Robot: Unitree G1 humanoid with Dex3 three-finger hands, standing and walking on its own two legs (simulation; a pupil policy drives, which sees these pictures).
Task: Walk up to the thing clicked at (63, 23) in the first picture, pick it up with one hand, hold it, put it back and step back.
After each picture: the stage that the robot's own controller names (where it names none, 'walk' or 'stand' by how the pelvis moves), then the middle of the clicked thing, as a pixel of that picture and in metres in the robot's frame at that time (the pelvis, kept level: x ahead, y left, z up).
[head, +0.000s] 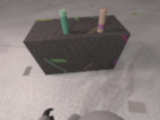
stand; (64, 22) +0.95 +0.37 +0.08
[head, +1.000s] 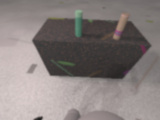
walk; (78, 24) +0.88 +0.19 +0.10
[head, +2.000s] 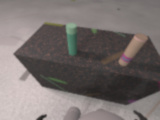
walk; (72, 41) +0.56 +0.21 +0.10
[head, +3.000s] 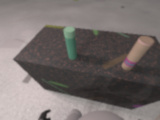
stand; (71, 45) +0.51 +0.19 +0.11
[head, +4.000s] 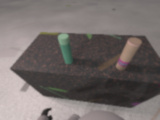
stand; (66, 50) +0.50 +0.22 +0.09
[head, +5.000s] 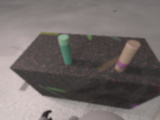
stand; (66, 51) +0.50 +0.22 +0.08
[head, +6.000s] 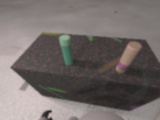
stand; (67, 51) +0.50 +0.22 +0.08
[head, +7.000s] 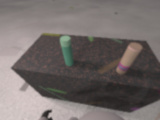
stand; (67, 52) +0.49 +0.22 +0.08
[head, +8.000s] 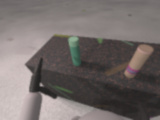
rise first; (75, 52) +0.50 +0.19 +0.08
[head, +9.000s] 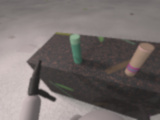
go down; (76, 50) +0.52 +0.19 +0.08
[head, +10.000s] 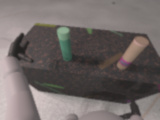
go down; (65, 46) +0.51 +0.18 +0.09
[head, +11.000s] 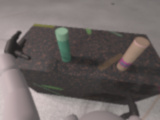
go down; (64, 47) +0.50 +0.18 +0.10
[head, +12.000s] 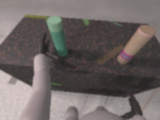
close in; (59, 39) +0.50 +0.20 +0.13
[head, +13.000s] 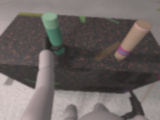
lift; (55, 37) +0.51 +0.20 +0.14
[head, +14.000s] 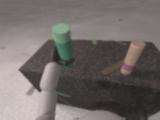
lift; (65, 50) +0.33 +0.15 +0.27
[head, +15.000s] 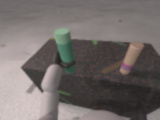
hold; (66, 53) +0.33 +0.16 +0.24
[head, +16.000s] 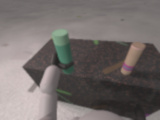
hold; (65, 54) +0.33 +0.17 +0.24
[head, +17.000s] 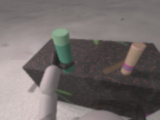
crouch; (65, 54) +0.32 +0.17 +0.24
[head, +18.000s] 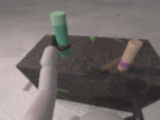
crouch; (62, 37) +0.44 +0.19 +0.27
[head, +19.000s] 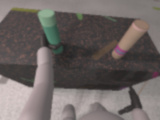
lower; (53, 35) +0.52 +0.20 +0.13
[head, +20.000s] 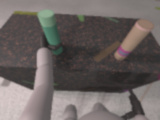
lower; (52, 36) +0.51 +0.20 +0.15
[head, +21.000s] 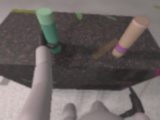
lower; (51, 34) +0.52 +0.20 +0.15
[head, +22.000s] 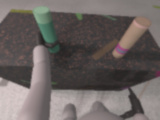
lower; (49, 33) +0.52 +0.21 +0.15
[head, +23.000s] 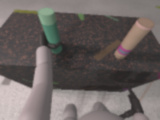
loosen; (52, 34) +0.52 +0.21 +0.15
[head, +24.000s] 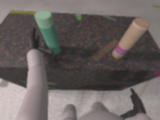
withdraw; (50, 36) +0.51 +0.20 +0.14
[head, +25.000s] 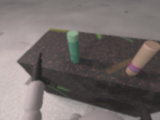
sink last; (74, 48) +0.49 +0.18 +0.11
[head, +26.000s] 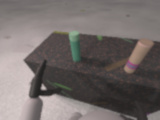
stand; (75, 47) +0.53 +0.19 +0.11
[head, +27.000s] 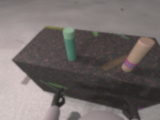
stand; (70, 46) +0.51 +0.19 +0.12
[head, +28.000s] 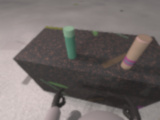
stand; (70, 44) +0.52 +0.20 +0.13
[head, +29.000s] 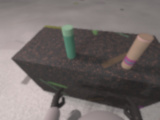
stand; (69, 43) +0.52 +0.20 +0.13
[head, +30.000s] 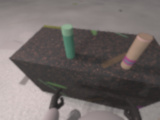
stand; (69, 43) +0.52 +0.20 +0.14
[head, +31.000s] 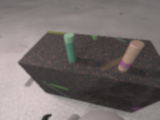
stand; (71, 49) +0.53 +0.20 +0.08
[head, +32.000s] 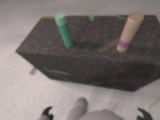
walk; (65, 32) +0.60 +0.26 +0.11
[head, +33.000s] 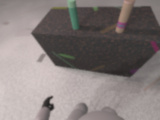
walk; (74, 15) +0.86 +0.22 +0.10
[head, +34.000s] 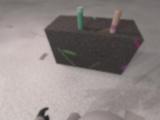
stand; (80, 18) +1.12 +0.21 +0.10
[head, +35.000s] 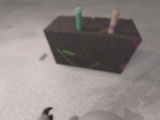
stand; (78, 19) +1.12 +0.22 +0.08
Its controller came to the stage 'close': yes
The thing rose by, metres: 0.20
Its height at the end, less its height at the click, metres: +0.00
